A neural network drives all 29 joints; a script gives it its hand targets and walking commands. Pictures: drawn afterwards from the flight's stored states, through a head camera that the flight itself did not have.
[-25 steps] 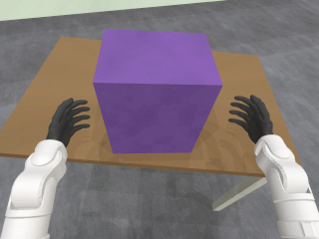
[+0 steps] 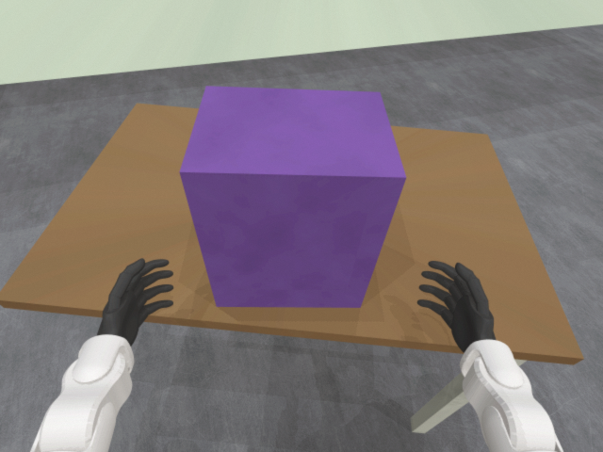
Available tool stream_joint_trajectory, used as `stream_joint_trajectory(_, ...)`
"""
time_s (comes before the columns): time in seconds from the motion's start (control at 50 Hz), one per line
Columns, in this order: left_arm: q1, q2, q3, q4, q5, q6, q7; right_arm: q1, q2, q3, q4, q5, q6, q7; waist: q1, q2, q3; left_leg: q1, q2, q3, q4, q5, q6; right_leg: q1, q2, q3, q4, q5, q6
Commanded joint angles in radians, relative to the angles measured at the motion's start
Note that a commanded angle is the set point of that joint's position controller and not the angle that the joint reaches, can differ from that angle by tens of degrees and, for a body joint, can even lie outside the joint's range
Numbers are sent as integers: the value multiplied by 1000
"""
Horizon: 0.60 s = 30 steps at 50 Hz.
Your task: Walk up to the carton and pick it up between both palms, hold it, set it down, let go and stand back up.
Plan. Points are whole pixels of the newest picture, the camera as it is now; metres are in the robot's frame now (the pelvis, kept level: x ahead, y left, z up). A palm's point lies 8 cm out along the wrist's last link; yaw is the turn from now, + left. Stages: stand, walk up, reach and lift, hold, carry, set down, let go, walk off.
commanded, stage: set down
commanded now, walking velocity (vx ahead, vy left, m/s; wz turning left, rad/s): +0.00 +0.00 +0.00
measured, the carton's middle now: (291, 208) +0.43 +0.04 +0.07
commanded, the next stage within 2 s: let go in 1.94 s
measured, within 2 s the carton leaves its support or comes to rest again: neither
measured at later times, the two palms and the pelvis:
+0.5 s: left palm (112, 416) +0.15 +0.24 -0.02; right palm (470, 432) +0.16 -0.20 -0.02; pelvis +0.01 +0.01 +0.00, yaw -1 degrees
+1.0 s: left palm (116, 414) +0.16 +0.24 -0.04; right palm (462, 434) +0.16 -0.19 -0.04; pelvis +0.02 +0.01 +0.00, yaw -1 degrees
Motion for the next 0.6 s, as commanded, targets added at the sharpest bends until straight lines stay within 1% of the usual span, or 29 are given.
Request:
stream_joint_trajectory(0.0,-84,126,74,-202,34,-104,-3,-67,-127,-56,-208,-15,-95,-9,-5,-12,-216,116,-9,-1,0,194,37,43,-92,72,-33,250,74)
stream_joint_trajectory(0.06,-50,130,74,-212,36,-163,-4,-47,-119,-50,-260,-20,-146,-16,5,2,-230,86,-15,4,6,224,37,99,-85,74,-23,296,70)
stream_joint_trajectory(0.12,-50,129,53,-167,21,-190,-4,-25,-95,-30,-235,-22,-159,-15,5,15,-179,58,-15,7,-3,174,33,82,-88,73,-36,228,63)
stream_joint_trajectory(0.14,264,-103,-62,305,113,-48,-56,365,20,127,292,-119,-39,-9,-102,22,-9,198,11,-61,-26,191,-32,-65,-220,95,-116,271,64)
stream_joint_trajectory(0.16,232,13,73,132,132,-48,-89,279,-15,67,75,-84,-36,-12,-35,8,-101,254,2,-49,-36,202,-14,-74,-189,79,-134,203,43)
stream_joint_trajectory(0.18,256,37,63,-6,104,-41,-84,272,-28,69,-6,-83,-50,-13,-38,2,-44,241,-15,-47,-25,189,-13,-117,-191,93,-125,215,60)
stream_joint_trajectory(0.2,251,77,74,-113,116,-32,-72,242,-39,30,-60,-97,-73,-17,-30,6,-79,178,-21,-35,-33,165,-2,-69,-160,81,-84,233,68)
stream_joint_trajectory(0.22,238,107,68,-173,138,-34,-53,232,-40,-1,-106,-117,-93,-11,-36,29,-101,123,-26,-14,-36,150,6,-33,-128,73,-48,248,71)
stream_joint_trajectory(0.24,222,117,53,-214,149,-47,-30,227,-47,-23,-143,-132,-109,2,-31,44,-99,78,-25,1,-34,146,8,-19,-99,63,-25,239,66)
stream_joint_trajectory(0.26,211,113,37,-230,146,-64,-8,226,-51,-35,-167,-149,-119,16,-22,48,-79,47,-22,13,-27,134,6,-33,-80,55,-16,196,61)
stream_joint_trajectory(0.3,204,97,12,-205,123,-87,19,232,-40,-41,-178,-183,-124,38,-1,39,-17,19,-13,30,-14,74,3,-105,-74,48,-21,66,57)
stream_joint_trajectory(0.34,208,86,-1,-176,103,-82,28,253,-14,-36,-169,-199,-113,47,10,37,28,19,-10,40,-5,24,3,-159,-84,52,-32,-29,59)
stream_joint_trajectory(0.38,220,83,-9,-175,93,-59,33,279,7,-33,-158,-199,-96,48,12,42,40,31,-8,44,-2,12,2,-182,-90,54,-38,-60,64)
stream_joint_trajectory(0.42,241,81,-16,-181,92,-28,35,309,16,-33,-142,-193,-79,46,8,47,28,46,-7,45,-1,34,0,-180,-89,56,-38,-41,67)
stream_joint_trajectory(0.48,268,75,-13,-167,107,24,29,343,13,-33,-102,-186,-50,42,1,51,-2,69,-10,44,1,102,-8,-150,-81,58,-36,29,68)
stream_joint_trajectory(0.56,298,57,3,-133,139,77,14,361,0,-26,-58,-186,-27,36,-4,38,-35,95,-21,39,7,195,-20,-99,-69,59,-34,126,66)
stream_joint_trajectory(0.58,192,97,12,-187,112,68,29,282,-57,-49,-94,-165,-38,45,16,28,-58,70,-17,19,15,187,-18,-102,-53,43,-24,114,59)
